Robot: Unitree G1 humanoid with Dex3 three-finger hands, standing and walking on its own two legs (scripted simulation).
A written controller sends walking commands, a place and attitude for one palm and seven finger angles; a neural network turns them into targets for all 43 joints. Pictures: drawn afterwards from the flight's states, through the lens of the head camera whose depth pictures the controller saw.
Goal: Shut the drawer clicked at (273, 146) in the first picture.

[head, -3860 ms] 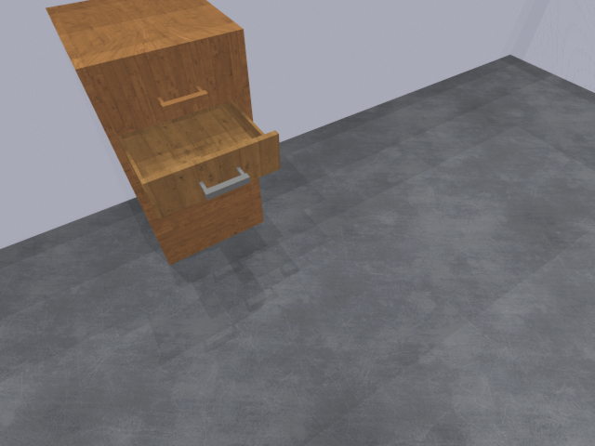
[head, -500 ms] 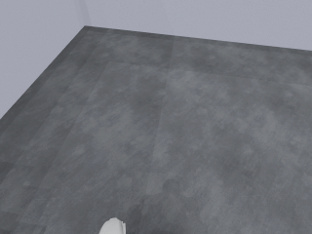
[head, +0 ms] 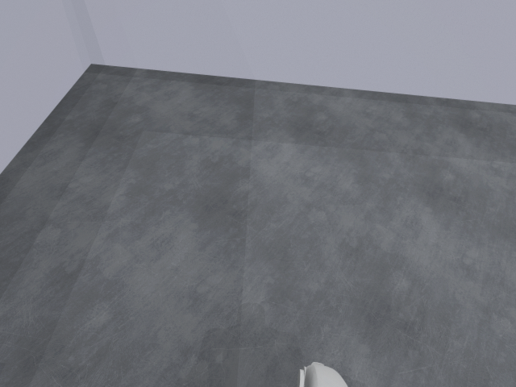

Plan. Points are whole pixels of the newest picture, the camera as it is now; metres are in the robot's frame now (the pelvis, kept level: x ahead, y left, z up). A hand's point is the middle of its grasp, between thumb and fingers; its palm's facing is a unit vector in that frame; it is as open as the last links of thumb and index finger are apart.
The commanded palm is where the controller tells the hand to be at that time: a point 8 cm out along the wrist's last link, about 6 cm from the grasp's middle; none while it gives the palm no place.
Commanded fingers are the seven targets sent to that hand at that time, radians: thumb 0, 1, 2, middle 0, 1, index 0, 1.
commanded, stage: walk to a spot facing it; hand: left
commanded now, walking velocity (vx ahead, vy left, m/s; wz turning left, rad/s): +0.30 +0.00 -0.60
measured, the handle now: out of the picture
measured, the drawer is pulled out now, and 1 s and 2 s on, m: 0.22 0.22 0.22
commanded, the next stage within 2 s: turn to face it in 0.18 s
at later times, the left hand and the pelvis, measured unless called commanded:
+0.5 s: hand (218, 294) +0.33 +0.10 -0.17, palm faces -0.16 -0.96 -0.22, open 7.3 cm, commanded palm none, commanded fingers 0.00 0.90 0.90 -0.20 -0.30 -0.20 -0.30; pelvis +0.18 -0.06 -0.02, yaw -8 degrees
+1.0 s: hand (159, 325) +0.26 +0.21 -0.18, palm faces +0.20 -0.95 -0.25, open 7.4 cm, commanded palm none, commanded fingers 0.00 0.90 0.90 -0.20 -0.30 -0.20 -0.30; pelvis +0.24 -0.02 -0.01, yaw +8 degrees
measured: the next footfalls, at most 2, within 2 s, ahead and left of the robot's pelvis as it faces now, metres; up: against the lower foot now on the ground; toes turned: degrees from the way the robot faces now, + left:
right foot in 0.28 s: +0.27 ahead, -0.13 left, +0.00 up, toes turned -16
left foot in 0.78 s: +0.28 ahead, +0.07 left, +0.00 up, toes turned +11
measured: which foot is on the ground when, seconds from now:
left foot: down 0.00-0.28, up 0.30-0.76, down 0.78-1.00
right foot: up 0.00-0.26, down 0.28-0.78, up 0.80-1.00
